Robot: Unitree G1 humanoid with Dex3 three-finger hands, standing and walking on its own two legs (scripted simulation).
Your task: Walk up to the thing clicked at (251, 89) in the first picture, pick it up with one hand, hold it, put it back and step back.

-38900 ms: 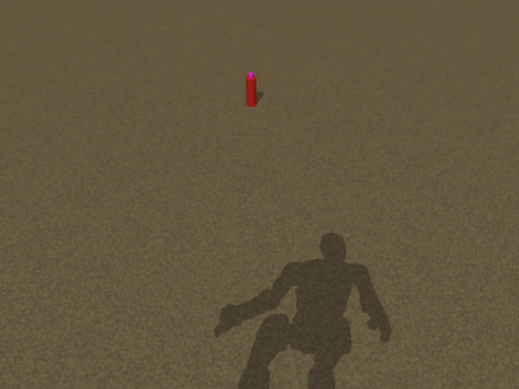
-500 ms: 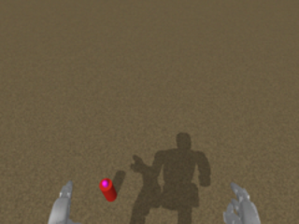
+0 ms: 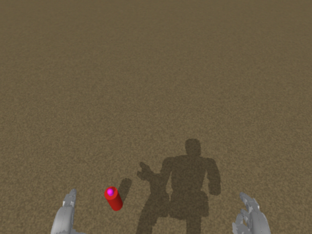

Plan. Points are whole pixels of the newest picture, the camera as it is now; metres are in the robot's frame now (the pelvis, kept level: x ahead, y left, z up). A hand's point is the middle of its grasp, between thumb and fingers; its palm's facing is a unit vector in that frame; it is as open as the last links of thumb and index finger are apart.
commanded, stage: home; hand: left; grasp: from the side
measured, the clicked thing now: (113, 198) +0.41 +0.25 -0.60
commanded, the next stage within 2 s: stand in 0.14 s
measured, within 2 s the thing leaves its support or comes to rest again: neither
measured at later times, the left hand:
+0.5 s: hand (88, 225) +0.17 +0.18 -0.06, palm faces +0.11 -0.95 -0.28, open 14.1 cm
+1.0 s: hand out of the picture +0.08 +0.25 -0.11, palm faces -0.01 -0.93 -0.36, open 7.5 cm
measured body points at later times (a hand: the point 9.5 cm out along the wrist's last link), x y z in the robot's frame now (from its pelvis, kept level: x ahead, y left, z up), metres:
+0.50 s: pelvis +0.00 +0.00 +0.00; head +0.02 +0.00 +0.45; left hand +0.16 +0.23 -0.04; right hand +0.17 -0.24 -0.07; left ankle +0.00 +0.14 -0.69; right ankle +0.01 -0.14 -0.69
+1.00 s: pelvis +0.00 +0.01 +0.03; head +0.01 +0.01 +0.48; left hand +0.08 +0.30 -0.09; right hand +0.08 -0.29 -0.09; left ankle +0.00 +0.14 -0.69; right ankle +0.01 -0.13 -0.69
